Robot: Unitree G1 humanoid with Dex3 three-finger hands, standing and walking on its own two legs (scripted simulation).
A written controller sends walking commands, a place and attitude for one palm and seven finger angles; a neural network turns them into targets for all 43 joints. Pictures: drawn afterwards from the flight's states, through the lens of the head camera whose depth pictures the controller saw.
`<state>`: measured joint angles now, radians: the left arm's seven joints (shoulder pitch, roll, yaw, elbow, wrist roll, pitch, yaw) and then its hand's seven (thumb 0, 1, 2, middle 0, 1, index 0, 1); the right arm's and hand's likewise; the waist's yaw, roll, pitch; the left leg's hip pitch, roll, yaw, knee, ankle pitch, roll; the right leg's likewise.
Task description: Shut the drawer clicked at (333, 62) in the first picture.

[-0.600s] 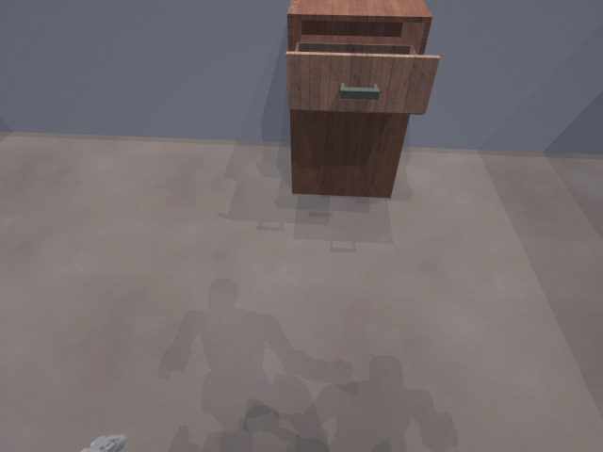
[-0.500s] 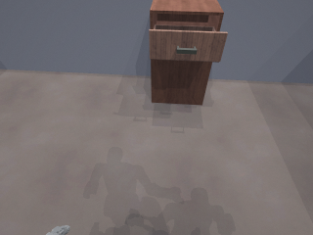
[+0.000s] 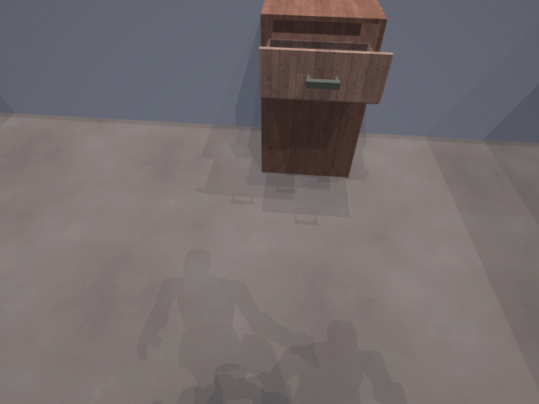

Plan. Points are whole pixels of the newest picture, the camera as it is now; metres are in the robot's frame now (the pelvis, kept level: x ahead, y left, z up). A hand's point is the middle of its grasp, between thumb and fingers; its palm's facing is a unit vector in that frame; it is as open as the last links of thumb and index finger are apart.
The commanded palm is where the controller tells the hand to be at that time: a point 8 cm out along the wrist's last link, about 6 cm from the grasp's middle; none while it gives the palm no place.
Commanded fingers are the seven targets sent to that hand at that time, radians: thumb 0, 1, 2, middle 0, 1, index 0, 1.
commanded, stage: stand and wait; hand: left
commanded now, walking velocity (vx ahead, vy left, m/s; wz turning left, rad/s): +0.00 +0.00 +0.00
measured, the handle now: (322, 81) +1.15 -0.11 -0.05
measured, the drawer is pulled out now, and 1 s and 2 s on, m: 0.30 0.30 0.30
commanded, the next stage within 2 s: look at it before walking up in 0.24 s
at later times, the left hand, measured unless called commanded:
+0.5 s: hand out of the picture +0.06 +0.25 -0.16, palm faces -0.02 -0.95 -0.32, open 7.4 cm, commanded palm none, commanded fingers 0.00 0.90 0.90 -0.20 -0.30 -0.20 -0.30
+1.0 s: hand out of the picture +0.08 +0.25 -0.15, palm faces -0.01 -0.94 -0.34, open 7.4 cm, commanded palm none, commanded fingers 0.00 0.90 0.90 -0.20 -0.30 -0.20 -0.30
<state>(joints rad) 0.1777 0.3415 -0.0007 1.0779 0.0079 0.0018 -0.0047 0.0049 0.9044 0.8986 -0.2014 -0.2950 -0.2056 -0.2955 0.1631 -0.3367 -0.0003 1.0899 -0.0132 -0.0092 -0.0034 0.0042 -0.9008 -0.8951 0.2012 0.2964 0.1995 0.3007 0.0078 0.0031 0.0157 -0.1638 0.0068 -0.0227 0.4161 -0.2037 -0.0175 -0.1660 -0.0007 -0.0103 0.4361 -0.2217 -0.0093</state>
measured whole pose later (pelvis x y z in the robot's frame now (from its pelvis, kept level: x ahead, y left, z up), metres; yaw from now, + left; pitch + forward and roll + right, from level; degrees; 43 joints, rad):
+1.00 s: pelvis +0.01 +0.00 +0.00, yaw -1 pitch -2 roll +0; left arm 0.16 0.33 0.00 1.09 0.01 0.00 0.00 0.00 0.91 0.90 -0.20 -0.29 -0.21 -0.30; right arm 0.13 -0.33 0.00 1.11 -0.01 -0.02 0.00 0.00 -0.90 -0.90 0.20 0.30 0.20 0.30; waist 0.01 0.00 0.02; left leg -0.14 0.01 -0.01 0.37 -0.19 -0.01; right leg -0.15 0.00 0.00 0.39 -0.21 0.00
